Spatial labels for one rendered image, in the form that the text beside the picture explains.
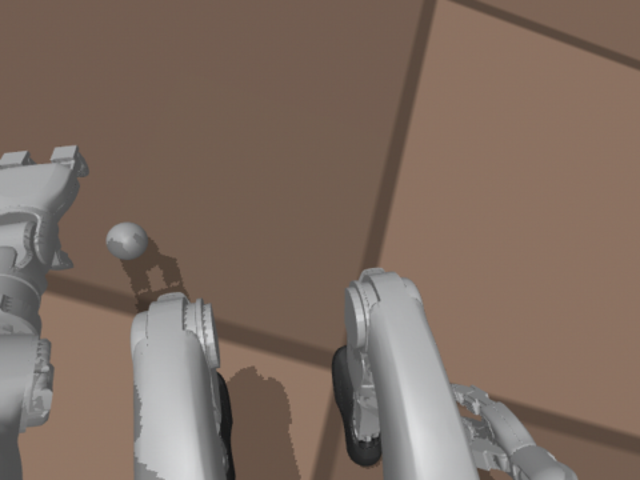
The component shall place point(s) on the ball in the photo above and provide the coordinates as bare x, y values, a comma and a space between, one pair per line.
127, 241

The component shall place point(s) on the right robot foot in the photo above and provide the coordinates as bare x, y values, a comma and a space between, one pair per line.
361, 452

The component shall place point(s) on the left robot hand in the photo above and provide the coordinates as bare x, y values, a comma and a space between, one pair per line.
50, 187

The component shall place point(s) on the left robot foot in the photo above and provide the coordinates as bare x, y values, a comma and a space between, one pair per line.
225, 428

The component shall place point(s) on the right robot arm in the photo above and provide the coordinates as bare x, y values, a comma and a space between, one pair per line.
537, 463

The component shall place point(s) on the left robot arm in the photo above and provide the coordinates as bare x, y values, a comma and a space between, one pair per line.
28, 238

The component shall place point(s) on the right robot hand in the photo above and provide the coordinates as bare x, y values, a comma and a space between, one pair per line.
498, 435

